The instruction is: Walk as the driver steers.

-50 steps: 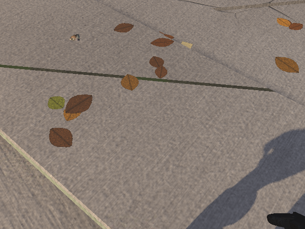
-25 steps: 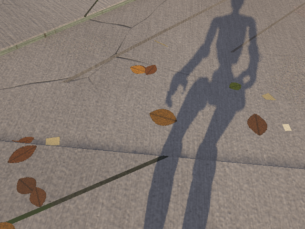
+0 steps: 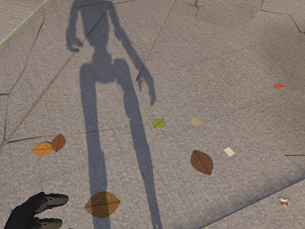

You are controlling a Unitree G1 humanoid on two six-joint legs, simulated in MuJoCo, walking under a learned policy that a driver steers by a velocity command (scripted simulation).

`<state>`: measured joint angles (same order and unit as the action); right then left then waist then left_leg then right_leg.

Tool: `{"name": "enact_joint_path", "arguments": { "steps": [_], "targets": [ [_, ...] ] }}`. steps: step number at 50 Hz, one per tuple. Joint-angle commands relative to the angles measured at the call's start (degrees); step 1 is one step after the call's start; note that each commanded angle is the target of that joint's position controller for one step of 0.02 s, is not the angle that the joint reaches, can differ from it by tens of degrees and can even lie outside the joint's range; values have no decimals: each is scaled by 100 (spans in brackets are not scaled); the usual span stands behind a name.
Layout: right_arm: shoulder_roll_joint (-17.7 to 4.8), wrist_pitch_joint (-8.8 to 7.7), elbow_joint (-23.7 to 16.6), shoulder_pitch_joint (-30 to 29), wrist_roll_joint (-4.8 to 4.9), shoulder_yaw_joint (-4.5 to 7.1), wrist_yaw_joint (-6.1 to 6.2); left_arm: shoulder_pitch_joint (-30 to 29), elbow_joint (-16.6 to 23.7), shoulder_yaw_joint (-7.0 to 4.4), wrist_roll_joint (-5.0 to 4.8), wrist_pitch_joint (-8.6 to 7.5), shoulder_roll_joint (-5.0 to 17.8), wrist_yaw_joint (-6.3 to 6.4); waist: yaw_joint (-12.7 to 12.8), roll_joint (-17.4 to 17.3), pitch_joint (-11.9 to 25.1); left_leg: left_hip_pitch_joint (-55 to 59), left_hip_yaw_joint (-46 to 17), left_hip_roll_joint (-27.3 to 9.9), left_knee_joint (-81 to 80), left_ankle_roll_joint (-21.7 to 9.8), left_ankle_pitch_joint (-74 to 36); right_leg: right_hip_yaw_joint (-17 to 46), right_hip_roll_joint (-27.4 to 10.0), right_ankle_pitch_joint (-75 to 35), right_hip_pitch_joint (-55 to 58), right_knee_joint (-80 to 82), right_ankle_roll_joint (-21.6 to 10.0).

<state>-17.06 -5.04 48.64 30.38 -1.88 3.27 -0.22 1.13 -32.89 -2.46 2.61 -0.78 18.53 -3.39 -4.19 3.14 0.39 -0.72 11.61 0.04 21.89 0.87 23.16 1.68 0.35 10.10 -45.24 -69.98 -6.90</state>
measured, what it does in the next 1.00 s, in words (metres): goes down, turning right: right foot, then left foot 0.04 m lower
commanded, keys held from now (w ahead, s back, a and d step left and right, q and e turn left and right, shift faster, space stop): w+shift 0.38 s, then w+e+shift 0.62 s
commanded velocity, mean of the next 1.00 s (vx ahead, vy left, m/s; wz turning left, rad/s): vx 1.00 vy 0.00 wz -0.55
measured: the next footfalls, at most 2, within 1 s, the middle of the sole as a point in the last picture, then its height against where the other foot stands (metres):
right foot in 0.18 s outside the picture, level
left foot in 0.60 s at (127, 166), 0.04 m lower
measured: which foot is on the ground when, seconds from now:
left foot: down 0.00-0.14, up 0.16-0.58, down 0.60-1.00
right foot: up 0.00-0.16, down 0.18-0.60, up 0.62-1.00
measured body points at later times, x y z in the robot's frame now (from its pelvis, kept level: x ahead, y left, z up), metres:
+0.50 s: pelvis +0.51 -0.01 -0.01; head +0.54 -0.01 +0.44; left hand +0.46 +0.29 -0.13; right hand +0.71 -0.27 -0.08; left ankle +0.74 +0.12 -0.70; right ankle +0.30 -0.04 -0.73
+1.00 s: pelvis +1.01 -0.11 -0.07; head +1.02 -0.13 +0.38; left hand +1.34 -0.03 -0.13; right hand +0.80 -0.29 -0.21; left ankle +0.81 +0.10 -0.73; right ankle +1.14 -0.21 -0.77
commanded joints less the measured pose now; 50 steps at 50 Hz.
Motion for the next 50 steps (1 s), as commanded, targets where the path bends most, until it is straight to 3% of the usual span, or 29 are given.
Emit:
{"name": "enact_joint_path", "arguments": {
  "steps": [1,3,5,7,8,9,10,11,12,13,16,19,22,26,28,29,30,31,32,34,35,36,38,40,43,46,48,49,50],
  "targets": [
    [-357,-166,-266,-430,34,-59,-23,-384,477,196,-14,-75,-124,-120,444,-600,-817,-795,-318,-1105,-1581,-345,-3856,-372,44,-612,452,1671,-80],
    [-563,-131,-80,-72,87,-51,5,-705,479,239,-28,-126,-173,-176,346,-543,-919,-711,-68,-1208,-1816,-372,-5316,-912,296,-742,1340,2504,-273],
    [-965,-53,44,173,123,12,83,-404,292,189,-6,-168,1,-120,614,-905,-592,-135,45,-1340,-1021,-384,-7704,-1188,753,-403,2117,2846,-393],
    [-1352,37,-11,-195,127,76,179,1410,-282,-5,26,-190,393,28,1613,-1255,432,-209,-39,-1563,1304,-436,-8586,-742,837,-136,4030,3040,-658],
    [-1436,80,-157,-644,138,108,203,2540,-641,-159,14,-189,690,146,2236,-1218,877,-921,58,-1313,3132,-464,-7582,-250,558,-57,5373,3733,-854],
    [-675,95,-335,-451,-20,1,132,2513,-787,-297,32,-170,1130,275,1546,-40,1195,-2409,-134,-577,5344,-496,-950,1210,-657,678,6572,3428,-918],
    [-452,77,-756,81,241,-89,72,2288,-534,-336,2,-175,1301,344,1041,769,2333,-4085,-1090,-2,6997,-394,760,4239,-2015,649,7827,4165,-1799],
    [-788,9,-905,-810,216,-37,82,2420,-647,-346,-68,-187,1033,402,1285,-215,1732,-4668,-1478,-182,6663,-459,-36,3925,-1686,429,7303,4871,-1594],
    [-687,-6,-926,-1020,226,-63,62,2167,-869,-317,-141,-269,874,427,1003,-360,664,-4700,-1483,-404,5982,-443,-329,3175,-1557,-77,6292,5117,-1491],
    [-602,26,-837,-1086,137,-85,44,1973,-970,-281,-111,-355,650,420,706,-733,59,-4350,-1504,-572,5435,-386,-354,2695,-1345,-605,5283,5269,-1338],
    [-365,274,-698,-901,-97,-106,-118,1816,-1146,-106,-187,-517,199,430,155,-528,-318,-3432,-1552,-827,4080,-157,-101,1764,-835,-864,3871,5755,-1088],
    [-132,268,-1190,-2161,-68,-183,-226,1925,-1408,-149,-275,-681,383,352,248,-196,-840,-3324,-1244,-859,2364,-103,-1605,895,-316,-1231,3112,6211,-857],
    [-82,129,-1237,-2551,63,-228,-355,2068,-1533,-171,-421,-759,484,297,429,-214,-658,-1641,-987,-515,1119,-209,-4165,786,-194,-1105,2382,6517,-662],
    [-500,147,-1431,-3166,7,-139,-215,2586,-1814,-265,-268,-628,904,385,664,-388,-782,-1872,-1038,-300,529,-321,-3470,1148,-538,-2586,3978,6008,-545],
    [-905,105,-1112,-1999,-53,29,-60,2604,-1901,-346,-140,-521,1323,420,100,-233,6,-718,-1066,-9,729,-443,-2255,1147,-552,-4228,4469,4153,-384],
    [-1068,88,-783,-812,-24,134,31,2291,-1878,-357,-69,-457,1366,435,-593,-171,454,496,-1176,-254,741,-438,-2017,1029,-332,-3900,3877,2557,-296],
    [-1374,88,-537,255,-158,225,149,2155,-1787,-217,-51,-483,714,426,-925,-372,1064,1980,-1910,-1027,1385,-440,-1251,904,14,-1992,2559,455,-263],
    [-1742,46,-598,283,-347,296,113,3299,-1576,34,-525,-512,-205,453,-188,-2663,2388,3639,-4858,-3182,946,-1242,-1693,491,637,2134,804,-2005,-17],
    [-1388,69,-705,-74,-177,315,25,2518,-1520,-52,-388,-492,524,548,-395,-1407,2239,3032,-5224,-2801,126,-1170,-700,498,333,1316,330,-1766,-123],
    [-603,24,-583,-904,-211,134,25,1374,-1467,-113,-256,-434,594,440,-238,-329,323,1046,-3251,-2103,-342,-783,-1809,419,-196,459,429,-933,-99],
    [-585,-19,-473,-843,-192,98,38,1462,-1415,-108,-215,-365,427,360,-38,-889,231,737,-2800,-2119,-256,-825,-2659,393,-314,455,505,-849,-88],
    [-258,-29,-262,-713,-105,6,13,1504,-1429,-80,-146,-239,204,292,181,-832,-11,233,-2256,-1872,-358,-683,-2982,328,-432,470,701,-668,-81],
    [-10,-75,-84,-830,82,-64,-59,1144,-1236,-17,-143,-51,-145,172,402,-709,-287,-239,-1470,-1540,-849,-421,-2648,196,-559,405,642,-347,-66],
    [-162,-180,-66,-1040,146,-53,-91,666,-854,82,-83,-28,-263,17,571,-994,-659,-629,-846,-1605,-1124,-442,-3801,-75,-644,-229,528,433,-46],
    [-337,-222,29,-1242,125,-31,-10,-5,-572,137,-110,-100,-165,-145,705,-658,-963,-808,193,-1183,-1526,-299,-4396,-673,-415,-1252,1012,2085,-189],
    [-652,-218,108,-891,180,16,150,133,-715,94,-87,-157,12,-213,915,-557,-587,-417,565,-1044,-853,-71,-6361,-1222,176,-2160,2268,2954,-365],
    [-1045,-73,2,-1044,190,106,233,1067,-1021,-39,-75,-120,366,-113,1451,-781,-27,-218,452,-1209,453,-61,-7530,-1281,521,-1736,3462,3043,-425],
    [-1180,45,-103,-1333,126,150,249,2078,-1305,-153,-76,-73,606,-19,1942,-889,382,-449,336,-1303,1716,-118,-7895,-1084,563,-1226,4466,2929,-562],
    [-1214,146,-230,-1692,50,184,221,3195,-1664,-312,-91,-44,843,115,2386,-655,686,-1178,200,-1227,3524,-153,-6917,-621,424,-845,5692,3234,-833]
  ]
}}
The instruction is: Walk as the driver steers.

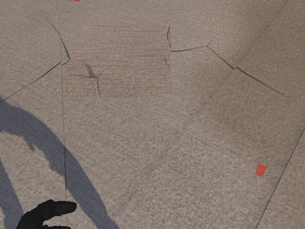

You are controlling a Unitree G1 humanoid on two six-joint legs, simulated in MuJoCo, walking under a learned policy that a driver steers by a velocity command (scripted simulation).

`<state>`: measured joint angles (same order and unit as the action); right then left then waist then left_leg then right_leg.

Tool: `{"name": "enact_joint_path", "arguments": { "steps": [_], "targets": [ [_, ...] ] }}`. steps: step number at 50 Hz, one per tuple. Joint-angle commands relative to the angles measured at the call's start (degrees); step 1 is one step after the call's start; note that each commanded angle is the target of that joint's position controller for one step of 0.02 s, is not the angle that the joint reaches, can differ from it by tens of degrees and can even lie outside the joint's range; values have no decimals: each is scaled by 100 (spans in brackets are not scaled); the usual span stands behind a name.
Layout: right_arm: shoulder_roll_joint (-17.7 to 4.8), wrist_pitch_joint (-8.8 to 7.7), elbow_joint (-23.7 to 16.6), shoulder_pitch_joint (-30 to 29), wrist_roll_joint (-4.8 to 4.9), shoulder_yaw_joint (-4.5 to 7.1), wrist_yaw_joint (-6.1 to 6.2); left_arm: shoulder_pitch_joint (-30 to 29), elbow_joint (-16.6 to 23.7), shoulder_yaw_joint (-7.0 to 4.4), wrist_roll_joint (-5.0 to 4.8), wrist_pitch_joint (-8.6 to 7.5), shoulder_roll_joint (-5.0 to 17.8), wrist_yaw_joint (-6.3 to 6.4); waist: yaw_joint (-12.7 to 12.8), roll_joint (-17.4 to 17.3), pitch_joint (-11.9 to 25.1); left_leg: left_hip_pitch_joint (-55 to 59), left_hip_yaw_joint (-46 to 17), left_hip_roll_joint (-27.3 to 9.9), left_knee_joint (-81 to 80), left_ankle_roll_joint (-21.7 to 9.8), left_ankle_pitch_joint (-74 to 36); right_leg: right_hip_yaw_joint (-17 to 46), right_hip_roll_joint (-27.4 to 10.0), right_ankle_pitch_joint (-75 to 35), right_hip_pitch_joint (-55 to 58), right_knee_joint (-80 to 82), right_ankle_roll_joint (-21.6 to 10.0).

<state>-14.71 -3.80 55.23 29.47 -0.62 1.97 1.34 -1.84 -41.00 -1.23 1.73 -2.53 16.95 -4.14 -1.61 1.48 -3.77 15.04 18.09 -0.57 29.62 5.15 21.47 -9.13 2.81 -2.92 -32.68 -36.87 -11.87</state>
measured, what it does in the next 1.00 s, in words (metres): walks ahead, turning right: right foot, then left foot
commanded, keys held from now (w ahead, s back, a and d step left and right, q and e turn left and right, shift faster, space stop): w+e+shift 1.00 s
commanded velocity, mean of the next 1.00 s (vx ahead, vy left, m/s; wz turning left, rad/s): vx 1.00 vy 0.00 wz -0.98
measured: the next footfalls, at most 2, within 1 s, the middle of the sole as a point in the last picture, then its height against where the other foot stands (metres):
right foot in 0.02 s outside the picture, level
left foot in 0.40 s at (138, 191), level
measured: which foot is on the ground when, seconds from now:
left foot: down 0.00-0.02, up 0.04-0.38, down 0.40-0.84, up 0.86-1.00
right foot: up 0.00-0.00, down 0.02-0.42, up 0.44-0.84, down 0.86-1.00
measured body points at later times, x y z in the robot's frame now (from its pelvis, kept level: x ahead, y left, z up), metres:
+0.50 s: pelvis +0.48 +0.01 -0.01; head +0.50 -0.01 +0.44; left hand +0.67 +0.27 -0.11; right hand +0.53 -0.31 -0.09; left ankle +0.60 +0.11 -0.72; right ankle +0.28 +0.00 -0.61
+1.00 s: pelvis +0.83 -0.25 +0.00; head +0.85 -0.28 +0.44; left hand +1.11 -0.15 -0.12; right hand +0.71 -0.52 -0.10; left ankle +0.94 -0.10 -0.64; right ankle +0.81 -0.27 -0.72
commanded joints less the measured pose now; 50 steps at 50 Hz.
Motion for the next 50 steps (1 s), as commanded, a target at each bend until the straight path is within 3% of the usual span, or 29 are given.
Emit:
{"name": "enact_joint_path", "arguments": {
  "steps": [1,2,3,4,5,6,8,10,14,17,18,20,21,22,23,25,26,29,32,35,37,39,41,42,43,44,45,47,50],
  "targets": [
    [-1267,86,-933,-1827,-132,332,-18,3431,-928,-618,-192,186,1192,364,1985,485,778,-3833,-477,-69,5192,-456,-1551,1015,-52,910,4806,489,-606],
    [-541,29,-1257,-1221,-321,108,-47,2782,-765,-597,-157,191,1573,406,809,1021,567,-5331,-950,74,6616,-386,1073,2321,-610,-1252,4934,-411,-764],
    [-608,-88,-1834,-941,-118,36,-91,2827,-488,-662,-48,213,1859,425,722,1062,1938,-6458,-2018,140,6835,-314,1152,4768,-1598,874,6144,966,-1992],
    [-844,-248,-1811,-1330,-146,8,-99,2696,-449,-641,9,209,1490,487,739,247,1172,-6952,-2257,-108,6031,-342,765,5716,-1815,2764,5325,2338,-1780],
    [-1001,-251,-1791,-1700,-149,45,-116,2421,-499,-579,-15,141,1187,525,491,-363,358,-6688,-2308,-350,5395,-289,436,5314,-1620,2813,4227,2505,-1506],
    [-915,-174,-1736,-1781,-266,22,-111,2240,-531,-528,-57,65,1124,533,172,-622,80,-6186,-2288,-462,5000,-207,428,4851,-1325,2238,3323,2471,-1317],
    [-861,88,-1696,-1689,-359,-12,-135,2034,-464,-431,-103,-113,937,548,-161,-699,-207,-5223,-2241,-755,4025,50,541,4097,-916,1513,1692,2491,-1173],
    [-686,134,-1968,-2285,-296,-73,-196,1870,-407,-445,-93,-236,982,507,-85,-565,-329,-4603,-2010,-802,2811,163,-224,3503,-420,1100,816,2666,-1013],
    [-458,54,-2229,-2898,-43,-146,-248,2110,-478,-547,-193,-315,1046,336,337,-268,-29,-3276,-1769,-379,968,-111,-2921,2979,9,-68,770,2467,-416],
    [-707,39,-2342,-2945,-30,-57,-201,2366,-504,-605,-155,-251,1112,348,454,11,179,-3144,-1930,-118,166,-262,-2583,3284,-149,-825,1930,1727,-127],
    [-892,20,-2253,-2595,-25,22,-148,2341,-490,-632,-110,-231,1210,370,279,29,422,-2824,-1964,48,73,-293,-2160,3341,-137,-1543,2299,1081,-9],
    [-1364,-24,-1772,-547,-11,269,16,1912,-376,-642,-54,-243,1363,340,-928,-158,1423,-772,-1864,-24,203,-343,-1105,2996,91,-1820,1843,-1575,223],
    [-1787,-70,-1672,255,-282,387,108,2051,-115,-416,-235,-287,468,322,-969,-1232,2140,763,-3643,-1455,-89,-599,1124,2495,616,990,313,-3635,378],
    [-1999,-66,-1745,-395,-332,484,37,2623,212,-226,-394,-267,201,362,-195,-3115,2880,945,-6820,-2773,-1457,-1088,2782,1842,634,2976,-691,-4612,450],
    [-1249,-13,-2001,-1253,-307,367,2,2143,-1,-230,-184,-160,589,432,-197,-1820,1770,-126,-6404,-2424,-1693,-1105,3229,1666,85,2283,-995,-4736,408],
    [-770,28,-1839,-1437,-302,248,-15,1442,29,-296,2,-31,733,297,-226,-380,811,-1241,-4489,-1939,-1470,-1017,1092,1451,-362,1946,-940,-4273,501],
    [-743,-2,-1572,-1167,-278,224,4,1144,234,-261,90,32,557,201,-176,-450,522,-1529,-3832,-1783,-1495,-981,457,1451,-520,2003,-1059,-4239,492],
    [-515,-162,-1137,-799,-128,171,-145,659,674,-109,43,212,163,37,19,-626,216,-1792,-2708,-1697,-1833,-860,-652,1325,-766,1863,-1488,-4222,484],
    [-600,-295,-1105,-1144,-102,163,-179,274,1005,-51,17,242,218,-55,309,-699,25,-2230,-1503,-1463,-2214,-777,-1761,1139,-810,868,-1261,-3362,498],
    [-747,-312,-930,-964,-97,189,-137,-255,1122,-23,10,274,298,-140,203,-301,-268,-2064,-596,-1108,-2520,-736,-2518,508,-611,357,-926,-2062,378],
    [-979,-288,-848,-809,-104,224,-111,-464,1215,24,34,249,231,-168,272,-334,-438,-1866,-215,-1213,-2311,-679,-4318,94,-460,551,-418,-1196,177],
    [-1299,-170,-878,-708,-87,300,-69,13,1037,-74,23,224,445,-74,586,-615,10,-1452,-138,-1338,-1449,-645,-6643,-146,-31,871,498,-931,46],
    [-1668,-16,-1086,-1082,-52,399,-53,1793,539,-312,19,220,880,72,1439,-746,885,-1839,-305,-1543,771,-640,-7512,119,262,1301,2538,-754,-142],
    [-1627,51,-1251,-1278,-80,413,-74,2772,117,-525,19,229,1197,197,1768,-185,1262,-3004,-381,-1312,2657,-491,-5674,623,284,1559,4186,-274,-372],
    [-1099,105,-1410,-1441,-201,298,-155,2426,63,-708,-185,274,1540,332,1375,1117,862,-4598,-320,-111,4912,-318,-66,1595,-221,1754,4695,229,-595],
    [-867,19,-2129,-943,-149,170,-195,2020,504,-692,-5,313,1983,348,597,1553,1750,-6318,-1368,118,6154,-214,863,4525,-1386,1842,5848,876,-1636],
    [-1062,-147,-2243,-1418,-122,125,-217,2501,537,-697,1,352,1755,441,956,895,1879,-6604,-2122,-50,5900,-252,496,5352,-1640,2890,5537,1824,-1729],
    [-1010,-174,-2221,-1805,-165,72,-197,2233,276,-597,-58,157,1251,501,465,-187,549,-6287,-2261,-484,4672,-234,219,4884,-1344,2418,3736,2170,-1334],
    [-967,164,-2107,-1558,-325,36,-170,1843,291,-459,-25,-86,1037,517,-100,-418,167,-5106,-2199,-691,3479,-29,812,3833,-804,1716,1788,2263,-1130]
  ]
}}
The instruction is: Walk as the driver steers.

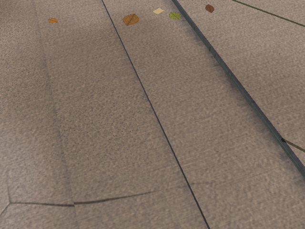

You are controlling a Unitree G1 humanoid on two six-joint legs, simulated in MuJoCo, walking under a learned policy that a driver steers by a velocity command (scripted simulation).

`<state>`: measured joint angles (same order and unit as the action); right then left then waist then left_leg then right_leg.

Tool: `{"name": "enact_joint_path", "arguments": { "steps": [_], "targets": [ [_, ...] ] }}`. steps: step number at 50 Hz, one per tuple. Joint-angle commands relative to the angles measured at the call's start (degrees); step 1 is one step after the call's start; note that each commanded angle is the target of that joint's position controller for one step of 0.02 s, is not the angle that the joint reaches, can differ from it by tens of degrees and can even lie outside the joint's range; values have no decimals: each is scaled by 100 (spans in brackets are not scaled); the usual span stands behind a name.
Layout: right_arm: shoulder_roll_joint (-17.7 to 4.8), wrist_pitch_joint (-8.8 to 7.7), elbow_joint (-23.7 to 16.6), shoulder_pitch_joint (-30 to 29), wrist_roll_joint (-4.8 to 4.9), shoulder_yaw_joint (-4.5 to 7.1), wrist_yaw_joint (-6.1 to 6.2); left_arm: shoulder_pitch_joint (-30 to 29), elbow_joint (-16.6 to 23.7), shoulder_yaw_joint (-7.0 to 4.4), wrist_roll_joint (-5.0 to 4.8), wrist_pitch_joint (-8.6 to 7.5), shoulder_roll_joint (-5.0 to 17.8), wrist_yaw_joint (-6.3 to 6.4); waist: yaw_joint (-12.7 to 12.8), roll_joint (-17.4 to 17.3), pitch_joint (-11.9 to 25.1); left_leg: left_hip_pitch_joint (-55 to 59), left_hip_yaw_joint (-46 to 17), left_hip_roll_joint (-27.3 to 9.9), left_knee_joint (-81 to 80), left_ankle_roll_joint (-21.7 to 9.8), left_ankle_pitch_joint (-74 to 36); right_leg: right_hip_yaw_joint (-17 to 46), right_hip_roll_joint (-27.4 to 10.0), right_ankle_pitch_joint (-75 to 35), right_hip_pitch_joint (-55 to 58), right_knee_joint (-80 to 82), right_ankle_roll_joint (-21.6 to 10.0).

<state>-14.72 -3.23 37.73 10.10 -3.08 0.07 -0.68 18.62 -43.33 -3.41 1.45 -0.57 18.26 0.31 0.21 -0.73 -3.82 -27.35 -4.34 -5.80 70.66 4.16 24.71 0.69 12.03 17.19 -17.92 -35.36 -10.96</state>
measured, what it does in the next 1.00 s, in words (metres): walks ahead, turning right: left foot, then right foot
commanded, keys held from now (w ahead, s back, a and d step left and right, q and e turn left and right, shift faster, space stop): w+e+shift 0.98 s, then w+shift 0.02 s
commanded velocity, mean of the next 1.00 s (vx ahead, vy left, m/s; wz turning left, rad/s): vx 1.00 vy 0.00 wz -1.00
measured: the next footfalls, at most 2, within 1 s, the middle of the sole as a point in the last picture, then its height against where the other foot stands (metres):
left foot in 0.22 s outside the picture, level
right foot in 0.64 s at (196, 169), level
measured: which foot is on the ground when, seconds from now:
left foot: up 0.00-0.20, down 0.22-0.62, up 0.64-1.00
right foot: down 0.00-0.22, up 0.24-0.62, down 0.64-1.00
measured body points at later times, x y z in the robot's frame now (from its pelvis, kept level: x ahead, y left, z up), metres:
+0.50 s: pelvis +0.44 +0.03 +0.01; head +0.46 +0.01 +0.46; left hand +0.79 +0.13 -0.02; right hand +0.27 -0.21 -0.11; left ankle +0.38 +0.20 -0.72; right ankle +0.50 -0.10 -0.62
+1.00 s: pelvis +0.83 -0.25 +0.03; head +0.86 -0.29 +0.48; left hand +1.06 -0.06 -0.08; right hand +0.82 -0.60 -0.01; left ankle +1.10 -0.31 -0.65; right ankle +0.68 -0.14 -0.69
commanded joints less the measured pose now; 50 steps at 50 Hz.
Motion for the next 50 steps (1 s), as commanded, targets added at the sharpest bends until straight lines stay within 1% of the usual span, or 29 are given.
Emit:
{"name": "enact_joint_path", "arguments": {
  "steps": [1,4,8,9,10,11,12,13,14,15,16,20,25,27,29,30,31,32,33,34,35,36,37,39,41,43,45,47,50],
  "targets": [
    [-895,145,-485,71,-39,196,20,-313,534,-233,0,-336,881,45,-279,-151,8,-611,135,-195,-1137,117,167,2623,-1532,-383,-240,2227,-1166],
    [-550,113,-757,-583,150,53,-62,-489,534,-295,-18,-439,926,-56,-151,-22,-51,780,266,-34,-2768,122,-1948,2146,-1037,-375,-1279,2482,-743],
    [-873,58,-660,-429,227,183,-27,-81,385,-393,-98,-423,1106,-120,8,122,291,1494,256,304,-3565,-80,-2296,2394,-1218,-1670,-168,1648,-325],
    [-1027,33,-530,35,206,269,35,-59,358,-413,-93,-400,1190,-118,-243,39,553,1987,323,510,-3718,-134,-1838,2352,-1163,-2417,77,899,-174],
    [-1232,5,-306,977,162,391,114,-169,341,-422,-90,-396,1287,-138,-828,-256,1017,3007,437,583,-3834,-180,-1384,2050,-917,-2992,-29,-463,22],
    [-1633,-20,-114,2159,54,543,245,-410,454,-306,-97,-460,933,-156,-1401,-605,1638,4256,-188,-113,-3887,-288,-201,1669,-573,-2498,-770,-2356,202],
    [-2083,-28,-79,2526,-122,607,311,-402,791,-69,-171,-498,42,-123,-1164,-2084,1925,4960,-2766,-1694,-5088,-407,1992,1138,-81,1404,-2181,-4113,305],
    [-1997,-11,-239,1526,-72,651,262,91,878,10,-204,-460,205,-70,-426,-2592,1943,4532,-4964,-2186,-5947,-838,2611,820,-420,809,-2950,-4805,278],
    [-1288,35,-430,815,-20,529,231,-193,645,-29,-35,-335,515,-64,-367,-1343,1213,3802,-4061,-1935,-5771,-999,2903,633,-963,223,-2995,-4899,289],
    [-1003,49,-355,713,12,465,189,-535,658,-40,61,-271,559,-157,-388,-600,780,3207,-2918,-1615,-5627,-982,1919,480,-1179,-52,-2897,-4649,355],
    [-941,30,-204,784,-17,445,170,-784,705,-36,84,-216,479,-245,-362,-314,559,2856,-2074,-1380,-5614,-880,934,442,-1335,-83,-2802,-4480,414],
    [-600,-188,445,1325,134,339,47,-1419,1139,122,67,-3,30,-461,-212,-417,136,2533,-169,-1116,-5822,-655,-1569,363,-1612,-431,-3133,-4284,455],
    [-706,-295,745,1347,86,324,73,-2367,1618,221,63,63,88,-532,-17,-273,-323,2508,1425,-860,-6288,-569,-3341,-262,-1609,-1033,-3125,-2964,339],
    [-823,-249,896,1535,68,336,122,-2742,1715,328,56,59,-81,-576,-46,-112,-524,2519,1972,-705,-6353,-484,-4674,-858,-1393,-850,-2564,-2046,123],
    [-1279,-215,843,1635,71,418,185,-2379,1564,279,8,73,46,-546,212,-431,-122,2701,2204,-832,-5449,-449,-8376,-1400,-848,-295,-1521,-1833,-61],
    [-1515,-155,806,1541,77,484,223,-1810,1424,221,8,77,193,-494,574,-634,198,2865,2169,-1023,-4682,-454,-9263,-1352,-702,-36,-991,-1709,-155],
    [-1673,-64,708,1340,100,529,206,-685,1081,82,-30,49,407,-410,1066,-830,770,2757,2060,-1173,-3448,-601,-9577,-1198,-494,153,78,-1767,-326],
    [-1720,20,482,958,121,560,174,673,622,-135,-45,7,765,-300,1640,-612,1415,1804,1924,-1101,-1587,-602,-8672,-789,-321,323,1888,-1229,-545],
    [-1193,45,431,1113,45,467,87,473,509,-351,-106,40,1195,-173,1188,534,1358,306,1870,-274,563,-446,-2846,630,-966,754,2885,-392,-795],
    [-955,-35,-289,901,131,381,6,-29,753,-462,-59,178,1702,-110,663,1755,1750,-1783,1242,762,2356,-147,78,3775,-2144,1222,3871,941,-1601],
    [-1165,-182,-527,447,89,372,-28,219,855,-465,-31,188,1589,-51,757,598,1809,-2178,159,404,2199,-248,-385,4464,-2262,1424,3725,1566,-1455],
    [-1022,-257,-559,338,144,309,-33,210,663,-449,-45,126,1436,-6,545,161,1123,-2208,111,240,1759,-251,-528,4364,-2307,1038,3005,1900,-1343],
    [-950,-267,-511,367,107,259,-7,141,542,-393,-28,30,1206,33,212,-349,427,-2002,121,38,1179,-221,-554,3927,-2145,293,2088,2025,-1167],
    [-872,-53,-410,611,-62,223,24,-264,547,-285,-29,-174,929,113,-287,-420,167,-1337,74,-202,445,-48,-241,2936,-1681,-631,939,1980,-1073],
    [-792,141,-479,370,-95,201,37,-169,459,-199,-79,-333,733,60,-316,-263,62,-1149,207,-292,-136,82,149,2551,-1396,-845,269,2188,-1078],
    [-624,164,-827,-484,-45,103,-7,-162,442,-200,-75,-424,746,8,-165,-271,-245,-804,436,-258,-1386,138,-631,2231,-1096,-906,-441,2569,-974],
    [-429,126,-941,-922,54,25,-66,-51,352,-244,-61,-463,804,-53,15,-105,-185,-175,517,-36,-2320,78,-1979,2038,-898,-1862,-557,2546,-722],
    [-435,100,-944,-1069,120,18,-75,162,218,-297,-151,-485,921,-103,192,34,62,422,565,219,-3041,-87,-2798,2070,-989,-2772,-197,2485,-514],
    [-771,92,-808,-612,142,143,31,253,97,-344,-160,-476,1077,-53,21,212,603,1312,548,612,-3653,-325,-2466,2077,-1094,-4920,846,1448,-145]
  ]
}}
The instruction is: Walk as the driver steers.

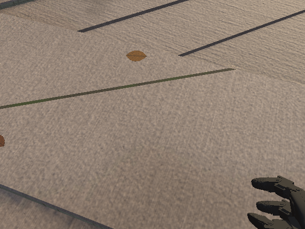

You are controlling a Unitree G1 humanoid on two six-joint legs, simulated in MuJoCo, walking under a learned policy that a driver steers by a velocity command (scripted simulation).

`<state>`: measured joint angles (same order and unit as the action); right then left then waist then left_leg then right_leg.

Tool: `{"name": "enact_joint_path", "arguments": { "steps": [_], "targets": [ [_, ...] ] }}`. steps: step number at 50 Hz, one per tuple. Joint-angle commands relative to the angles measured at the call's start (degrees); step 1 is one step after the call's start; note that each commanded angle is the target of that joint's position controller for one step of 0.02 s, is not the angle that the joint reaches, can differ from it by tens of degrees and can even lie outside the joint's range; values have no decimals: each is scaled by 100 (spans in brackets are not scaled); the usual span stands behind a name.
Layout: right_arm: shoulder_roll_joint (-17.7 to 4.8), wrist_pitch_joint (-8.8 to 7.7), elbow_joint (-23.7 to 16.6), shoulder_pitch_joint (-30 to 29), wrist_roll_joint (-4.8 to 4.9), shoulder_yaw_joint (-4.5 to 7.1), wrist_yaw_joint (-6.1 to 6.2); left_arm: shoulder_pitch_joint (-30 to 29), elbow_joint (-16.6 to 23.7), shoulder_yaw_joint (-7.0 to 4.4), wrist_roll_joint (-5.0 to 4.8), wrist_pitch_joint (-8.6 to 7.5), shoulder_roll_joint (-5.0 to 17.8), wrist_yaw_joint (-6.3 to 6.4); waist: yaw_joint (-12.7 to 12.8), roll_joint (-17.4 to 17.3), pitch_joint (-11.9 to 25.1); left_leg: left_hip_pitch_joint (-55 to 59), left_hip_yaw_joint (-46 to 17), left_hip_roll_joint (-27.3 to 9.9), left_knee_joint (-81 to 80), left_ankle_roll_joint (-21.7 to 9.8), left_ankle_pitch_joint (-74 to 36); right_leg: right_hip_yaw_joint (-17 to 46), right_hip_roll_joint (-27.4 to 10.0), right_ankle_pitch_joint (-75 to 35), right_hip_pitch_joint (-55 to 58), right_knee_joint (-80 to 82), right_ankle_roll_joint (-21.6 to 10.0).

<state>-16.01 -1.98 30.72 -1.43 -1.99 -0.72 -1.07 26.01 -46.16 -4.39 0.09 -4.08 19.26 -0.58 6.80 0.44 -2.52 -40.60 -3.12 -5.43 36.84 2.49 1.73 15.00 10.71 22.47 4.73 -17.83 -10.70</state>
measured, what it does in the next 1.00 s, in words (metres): climbs, turning right: left foot, then right foot 0.04 m higher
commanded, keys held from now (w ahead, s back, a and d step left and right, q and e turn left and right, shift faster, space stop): w+shift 0.48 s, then w+e+shift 0.52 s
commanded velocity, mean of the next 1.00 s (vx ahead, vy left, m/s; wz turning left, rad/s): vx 1.00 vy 0.00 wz -0.53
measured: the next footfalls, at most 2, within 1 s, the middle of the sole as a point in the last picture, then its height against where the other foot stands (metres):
left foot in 0.06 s outside the picture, level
right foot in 0.46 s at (203, 183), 0.04 m higher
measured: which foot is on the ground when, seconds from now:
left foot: up 0.00-0.04, down 0.06-0.48, up 0.50-0.86, down 0.88-1.00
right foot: down 0.00-0.04, up 0.06-0.44, down 0.46-0.88, up 0.90-1.00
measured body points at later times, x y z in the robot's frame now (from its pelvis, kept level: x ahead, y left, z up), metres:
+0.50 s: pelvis +0.48 -0.02 +0.00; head +0.51 -0.03 +0.45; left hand +0.79 +0.10 -0.04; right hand +0.33 -0.24 -0.13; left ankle +0.24 +0.16 -0.65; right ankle +0.59 -0.10 -0.69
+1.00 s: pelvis +0.96 -0.14 +0.04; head +0.98 -0.15 +0.49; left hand +1.15 +0.09 -0.08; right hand +0.96 -0.45 -0.05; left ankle +1.04 -0.04 -0.68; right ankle +0.77 -0.15 -0.56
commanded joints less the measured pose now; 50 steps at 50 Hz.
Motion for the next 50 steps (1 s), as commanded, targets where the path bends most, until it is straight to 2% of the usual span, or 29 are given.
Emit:
{"name": "enact_joint_path", "arguments": {
  "steps": [1,2,3,4,5,6,8,12,16,18,20,22,23,24,25,26,28,29,31,35,38,41,43,44,45,46,48,49,50],
  "targets": [
    [-879,-59,63,1178,55,338,139,-551,360,-265,24,-124,1106,53,-984,172,899,3237,380,643,-254,-243,100,672,-1038,-6097,-1123,-1183,-30],
    [-1086,-79,331,2320,70,478,239,-902,408,-286,69,-125,1239,29,-1758,107,1357,4352,475,598,-475,-294,343,507,-988,-6195,-1369,-2555,107],
    [-1336,-112,699,3569,8,630,358,-1168,480,-191,128,-198,838,24,-2286,-140,1781,5717,216,158,-366,-374,916,201,-686,-4957,-2276,-4329,229],
    [-1565,-161,899,3936,-176,649,387,-1192,707,108,143,-262,-249,50,-2015,-1706,1727,6566,-1784,-1287,-707,-519,1233,-198,-54,509,-3973,-6294,342],
    [-1754,-171,704,3001,-211,718,258,-82,814,179,-68,-246,-114,77,-1048,-2540,2400,6540,-4772,-2010,-1867,-1226,2231,-298,-45,265,-4734,-6930,342],
    [-993,-156,468,2111,-153,636,180,-434,538,164,128,-112,223,131,-972,-1233,1534,5603,-4215,-1763,-2066,-1384,3568,-606,-659,-380,-4853,-7088,343],
    [-486,-210,751,2081,-157,495,113,-1444,789,205,288,-31,123,-29,-994,13,478,4262,-2788,-1262,-2199,-1314,2921,-819,-923,-575,-5000,-7020,379],
    [-274,-469,1668,2944,-11,386,23,-2276,1474,426,270,89,-503,-147,-698,-391,-93,3594,-1300,-982,-2519,-1141,1170,-613,-946,62,-6051,-7356,244],
    [-305,-483,1757,2604,55,309,77,-3195,2128,589,196,103,-355,-171,-361,-275,-538,2511,275,-547,-3708,-1010,139,-1217,-1228,-681,-5594,-5293,282],
    [-488,-498,1817,2805,186,305,50,-3194,2027,686,190,91,-544,-316,-452,-43,-303,2042,744,-464,-4180,-1097,-1462,-2136,-1208,-1656,-3745,-4050,208],
    [-1006,-512,1920,3165,207,425,33,-3040,1858,634,237,66,-440,-301,-460,-321,104,3240,967,-617,-3417,-1090,-4808,-2510,-842,-1263,-3224,-3583,109],
    [-1420,-444,1963,3190,82,540,97,-1648,1469,447,199,54,-64,-145,246,-1041,1056,3984,977,-856,-1201,-957,-6961,-2404,-386,-438,-1947,-3205,-34],
    [-1546,-372,1897,2939,136,602,116,-439,1123,296,188,47,183,-39,918,-1072,1565,3598,958,-798,574,-826,-6553,-2072,-420,-548,-664,-2464,-154],
    [-1029,-352,1655,2897,108,544,114,132,907,60,237,23,830,30,878,-337,2132,2503,702,-337,2920,-719,-3033,-451,-1387,679,545,-2073,-306],
    [-327,-406,1161,3073,232,410,-21,-184,816,-65,219,73,1285,58,69,1452,2522,401,338,792,5032,-532,1961,2973,-2831,1355,1411,-631,-742],
    [-576,-475,893,2471,109,433,10,-327,811,-94,182,95,1052,69,99,797,2207,-486,-228,627,5625,-657,1654,3520,-2609,522,1429,-163,-814],
    [-278,-448,664,1933,12,304,57,-366,381,-68,77,-27,588,92,-361,-178,600,-878,10,205,5164,-542,1690,1989,-2241,-1197,69,-175,-735],
    [-133,-356,575,1812,-71,256,47,-486,273,-26,74,-82,323,128,-643,-333,309,-583,-50,38,4653,-467,1769,1419,-1912,-1413,-659,-134,-606],
    [-108,-163,544,1890,-160,221,0,-557,195,97,66,-137,-115,142,-996,-35,108,-75,0,-105,3915,-311,2120,901,-1570,-1517,-1541,109,-654],
    [-153,-103,-60,462,-83,117,-104,-473,189,21,56,-231,149,155,-853,122,-418,252,360,-133,1595,-12,1239,476,-1229,-1887,-2413,1027,-740],
    [-127,-129,-58,146,54,67,-138,-386,198,-140,-66,-274,583,52,-661,95,-104,2082,550,301,180,-23,-593,257,-1203,-2997,-2759,1265,-462],
    [-547,-101,1,308,45,203,7,-83,83,-210,-90,-243,811,50,-645,98,301,2504,479,546,-369,-234,-235,320,-1363,-4905,-1371,235,-164],
    [-940,-141,366,1875,24,420,197,-231,98,-275,-22,-188,1087,38,-1507,60,1224,4384,465,552,-446,-364,510,184,-1169,-5354,-1602,-2126,136],
    [-1324,-158,542,3025,-76,580,330,-404,211,-195,27,-214,767,32,-2016,-118,1856,5780,-274,-280,-268,-480,1840,-33,-888,-4069,-2542,-3928,221],
    [-1723,-204,561,3150,-327,658,325,245,455,41,-189,-202,-255,71,-1412,-1818,2651,7063,-3126,-2192,-1044,-933,3397,-486,-309,658,-4160,-5978,368],
    [-1516,-147,468,2643,-200,682,273,13,553,47,-102,-142,224,120,-1325,-1857,2538,6512,-4570,-2258,-1965,-1116,3858,-746,-536,162,-4797,-6586,328],
    [-620,-144,527,1904,-142,497,217,-853,505,6,103,-3,350,62,-1172,-458,818,4828,-2595,-1697,-1980,-1067,2893,-967,-1160,-681,-4953,-6371,354],
    [-507,-159,678,1981,-152,463,202,-1110,545,12,137,69,231,-25,-1112,-200,461,4340,-1789,-1408,-2055,-935,2081,-978,-1291,-678,-4855,-6200,359],
    [-464,-208,851,2103,-117,442,204,-1049,632,42,144,163,65,-97,-922,-468,305,3970,-1327,-1384,-2094,-904,1562,-976,-1374,-629,-4758,-6132,392]
  ]
}}
Keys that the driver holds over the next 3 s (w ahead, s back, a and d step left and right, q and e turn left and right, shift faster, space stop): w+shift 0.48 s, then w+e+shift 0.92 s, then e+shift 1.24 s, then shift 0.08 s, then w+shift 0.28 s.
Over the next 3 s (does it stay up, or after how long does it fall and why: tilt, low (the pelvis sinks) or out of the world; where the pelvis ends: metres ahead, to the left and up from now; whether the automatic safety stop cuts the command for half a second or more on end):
stays up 1.46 -0.81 -0.03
